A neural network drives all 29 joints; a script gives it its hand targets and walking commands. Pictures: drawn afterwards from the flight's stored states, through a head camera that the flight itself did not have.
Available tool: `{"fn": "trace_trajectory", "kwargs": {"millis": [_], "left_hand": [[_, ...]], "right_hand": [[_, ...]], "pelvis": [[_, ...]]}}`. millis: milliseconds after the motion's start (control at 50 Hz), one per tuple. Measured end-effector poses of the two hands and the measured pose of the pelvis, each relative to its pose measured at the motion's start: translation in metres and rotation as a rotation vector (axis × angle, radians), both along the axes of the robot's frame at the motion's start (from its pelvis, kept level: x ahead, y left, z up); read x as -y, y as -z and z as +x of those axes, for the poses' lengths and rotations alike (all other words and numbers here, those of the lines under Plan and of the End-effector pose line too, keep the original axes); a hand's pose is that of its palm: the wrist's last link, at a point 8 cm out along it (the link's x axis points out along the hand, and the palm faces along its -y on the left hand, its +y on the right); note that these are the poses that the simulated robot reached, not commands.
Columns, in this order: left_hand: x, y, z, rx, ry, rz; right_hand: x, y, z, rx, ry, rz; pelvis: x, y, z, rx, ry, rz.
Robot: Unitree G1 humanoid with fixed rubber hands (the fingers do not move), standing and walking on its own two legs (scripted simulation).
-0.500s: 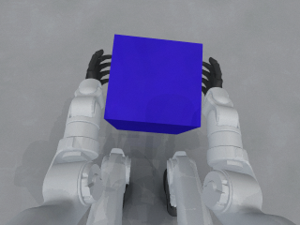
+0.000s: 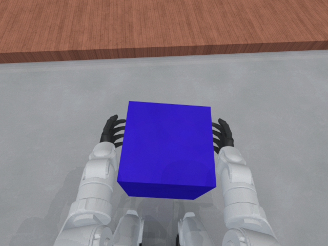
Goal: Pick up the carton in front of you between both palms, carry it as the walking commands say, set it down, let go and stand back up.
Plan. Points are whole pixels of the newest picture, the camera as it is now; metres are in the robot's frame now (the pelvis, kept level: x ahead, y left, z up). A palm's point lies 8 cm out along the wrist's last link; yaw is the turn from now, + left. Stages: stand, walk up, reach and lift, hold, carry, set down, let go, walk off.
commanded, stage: reach and lift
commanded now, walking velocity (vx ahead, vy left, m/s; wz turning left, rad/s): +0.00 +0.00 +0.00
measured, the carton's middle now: (165, 156) +0.38 +0.00 -0.10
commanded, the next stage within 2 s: hold in 1.56 s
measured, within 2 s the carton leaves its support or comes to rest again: neither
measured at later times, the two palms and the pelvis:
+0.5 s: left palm (88, 132) +0.34 +0.15 +0.12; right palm (252, 135) +0.34 -0.15 +0.12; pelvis +0.04 +0.00 +0.11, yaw +1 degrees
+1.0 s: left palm (81, 128) +0.33 +0.15 +0.15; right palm (261, 131) +0.33 -0.15 +0.15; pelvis +0.03 +0.00 +0.12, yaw +0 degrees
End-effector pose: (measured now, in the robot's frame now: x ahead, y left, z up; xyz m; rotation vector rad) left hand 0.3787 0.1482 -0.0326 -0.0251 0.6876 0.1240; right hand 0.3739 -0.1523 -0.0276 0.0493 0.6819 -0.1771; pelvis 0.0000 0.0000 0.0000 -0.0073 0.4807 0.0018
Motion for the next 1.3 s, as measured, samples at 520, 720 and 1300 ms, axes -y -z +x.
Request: {"fn": "trace_trajectory", "kwargs": {"millis": [520, 720, 1300], "left_hand": [[0.000, -0.158, -0.044, 0.030, -0.024, 0.013], [0.001, -0.177, -0.054, 0.000, -0.007, 0.028], [-0.001, -0.189, -0.044, 0.008, 0.015, 0.054]], "right_hand": [[0.000, -0.155, -0.035, 0.030, -0.050, -0.015], [0.001, -0.175, -0.044, 0.001, -0.064, -0.030], [-0.001, -0.187, -0.036, 0.009, -0.080, -0.056]], "pelvis": [[0.005, -0.113, 0.040, 0.430, -0.008, 0.010], [0.006, -0.121, 0.031, 0.542, -0.006, 0.010], [0.002, -0.127, 0.043, 0.564, -0.002, 0.010]]}}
